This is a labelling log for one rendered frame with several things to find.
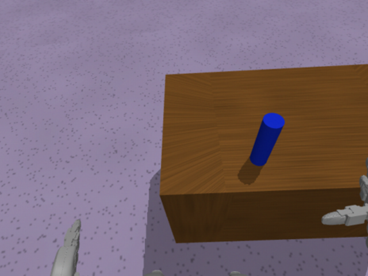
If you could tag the right robot hand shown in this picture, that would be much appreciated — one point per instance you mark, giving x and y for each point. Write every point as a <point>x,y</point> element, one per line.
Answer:
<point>351,215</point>

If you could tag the left robot hand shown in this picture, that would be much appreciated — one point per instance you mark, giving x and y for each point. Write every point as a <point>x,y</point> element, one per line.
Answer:
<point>67,256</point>

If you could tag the can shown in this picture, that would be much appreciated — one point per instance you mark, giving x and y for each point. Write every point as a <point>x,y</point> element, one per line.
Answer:
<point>269,131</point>

